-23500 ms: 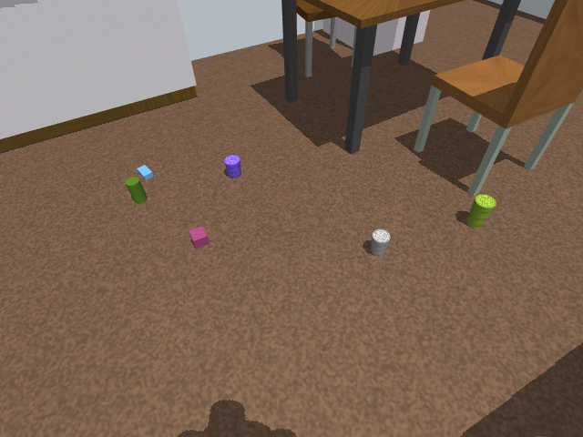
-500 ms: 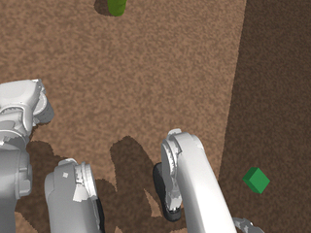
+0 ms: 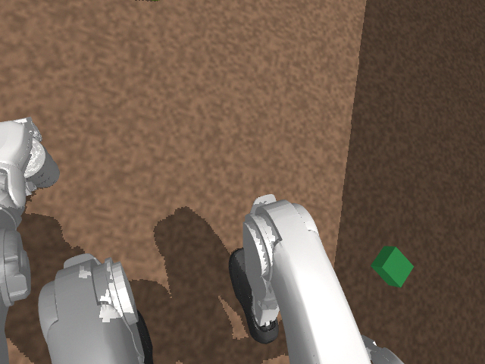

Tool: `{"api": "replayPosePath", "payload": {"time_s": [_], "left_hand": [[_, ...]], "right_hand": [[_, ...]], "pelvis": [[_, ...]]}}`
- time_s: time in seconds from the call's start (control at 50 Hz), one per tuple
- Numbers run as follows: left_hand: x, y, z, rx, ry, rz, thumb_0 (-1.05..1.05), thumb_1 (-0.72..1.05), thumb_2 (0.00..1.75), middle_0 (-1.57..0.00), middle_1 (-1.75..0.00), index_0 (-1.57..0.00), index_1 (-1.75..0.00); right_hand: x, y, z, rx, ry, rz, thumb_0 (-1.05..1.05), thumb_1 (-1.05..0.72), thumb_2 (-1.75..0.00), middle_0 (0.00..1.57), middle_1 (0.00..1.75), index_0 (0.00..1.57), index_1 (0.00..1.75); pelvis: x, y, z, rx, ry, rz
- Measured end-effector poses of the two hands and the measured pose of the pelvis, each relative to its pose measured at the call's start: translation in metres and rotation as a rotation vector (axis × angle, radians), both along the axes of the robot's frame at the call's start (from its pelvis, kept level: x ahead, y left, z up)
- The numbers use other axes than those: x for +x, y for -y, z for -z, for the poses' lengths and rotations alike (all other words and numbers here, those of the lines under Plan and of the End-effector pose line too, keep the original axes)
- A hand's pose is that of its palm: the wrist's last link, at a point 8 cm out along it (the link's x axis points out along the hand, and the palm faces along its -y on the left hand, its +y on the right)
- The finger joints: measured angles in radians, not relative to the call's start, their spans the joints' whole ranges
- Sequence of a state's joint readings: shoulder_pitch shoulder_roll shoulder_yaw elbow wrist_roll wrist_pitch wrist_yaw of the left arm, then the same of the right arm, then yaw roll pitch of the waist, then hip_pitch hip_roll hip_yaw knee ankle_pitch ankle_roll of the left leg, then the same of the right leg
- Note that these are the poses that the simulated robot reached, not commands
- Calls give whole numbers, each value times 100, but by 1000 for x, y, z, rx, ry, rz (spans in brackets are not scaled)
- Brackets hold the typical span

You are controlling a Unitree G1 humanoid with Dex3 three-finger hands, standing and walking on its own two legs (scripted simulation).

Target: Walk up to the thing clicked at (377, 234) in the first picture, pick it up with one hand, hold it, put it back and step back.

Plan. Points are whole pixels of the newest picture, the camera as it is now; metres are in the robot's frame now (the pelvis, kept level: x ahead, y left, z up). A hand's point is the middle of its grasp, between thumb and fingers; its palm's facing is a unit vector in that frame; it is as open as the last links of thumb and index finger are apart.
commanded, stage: rest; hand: left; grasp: from above
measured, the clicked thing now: (32, 166) +0.49 +0.23 -0.26
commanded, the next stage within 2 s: open in 0.32 s
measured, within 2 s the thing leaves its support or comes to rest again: neither
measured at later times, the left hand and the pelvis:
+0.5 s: hand (14, 168) +0.48 +0.25 -0.21, palm faces -0.45 -0.09 -0.89, open 9.7 cm; pelvis -0.01 +0.00 -0.01, yaw -2 degrees
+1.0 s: hand (14, 167) +0.48 +0.25 -0.22, palm faces -0.44 -0.09 -0.89, open 12.8 cm; pelvis +0.00 +0.00 -0.01, yaw -3 degrees
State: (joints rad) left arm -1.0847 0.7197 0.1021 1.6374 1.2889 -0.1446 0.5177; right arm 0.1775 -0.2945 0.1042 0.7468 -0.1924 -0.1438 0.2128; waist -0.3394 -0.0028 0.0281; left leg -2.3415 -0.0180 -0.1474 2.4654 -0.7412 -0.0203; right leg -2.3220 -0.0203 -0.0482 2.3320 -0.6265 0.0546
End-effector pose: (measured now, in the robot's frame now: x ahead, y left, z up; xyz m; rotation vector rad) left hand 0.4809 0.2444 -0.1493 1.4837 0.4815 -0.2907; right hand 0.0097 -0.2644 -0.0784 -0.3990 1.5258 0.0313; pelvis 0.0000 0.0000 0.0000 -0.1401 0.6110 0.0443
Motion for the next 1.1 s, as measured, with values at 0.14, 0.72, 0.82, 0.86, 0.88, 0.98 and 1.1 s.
{"api": "replayPosePath", "payload": {"time_s": [0.14,0.72,0.82,0.86,0.88,0.98,1.1], "left_hand": [[2,-4,6,-15,24,6,-1,2,64,-83,-76,-63,-72],[-1,-9,13,-7,29,6,0,-11,76,-52,-79,-47,-78],[3,-9,15,-10,38,-6,0,-19,84,-42,-83,-39,-83],[4,-9,14,-9,45,-6,0,-23,86,-38,-85,-36,-85],[4,-9,14,-7,47,-6,0,-25,87,-36,-86,-34,-86],[4,-7,15,-4,33,-3,0,-33,92,-28,-90,-26,-91],[3,-8,16,-8,29,-14,0,-41,98,-20,-94,-18,-96]], "right_hand": [[-6,2,-4,-4,-17,-15,0,-91,-90,20,30,20,30],[-25,-4,-16,-6,-18,-50,0,-90,-90,20,30,20,30],[-26,-6,-17,1,-23,-52,0,-90,-90,20,30,20,30],[-26,-7,-17,2,-24,-48,0,-90,-90,20,30,20,30],[-26,-7,-17,4,-26,-48,0,-90,-90,20,30,20,30],[-22,-7,-16,14,-20,-52,0,-90,-90,20,30,20,30],[-18,-6,-15,19,-12,-65,0,-90,-90,20,30,20,30]], "pelvis": [[0,0,5,-12,13,4],[-7,-4,10,-36,54,16],[-6,-4,11,-41,53,18],[-5,-4,11,-43,50,19],[-5,-4,10,-43,48,19],[-4,-4,10,-43,43,19],[-4,-4,9,-42,48,18]]}}
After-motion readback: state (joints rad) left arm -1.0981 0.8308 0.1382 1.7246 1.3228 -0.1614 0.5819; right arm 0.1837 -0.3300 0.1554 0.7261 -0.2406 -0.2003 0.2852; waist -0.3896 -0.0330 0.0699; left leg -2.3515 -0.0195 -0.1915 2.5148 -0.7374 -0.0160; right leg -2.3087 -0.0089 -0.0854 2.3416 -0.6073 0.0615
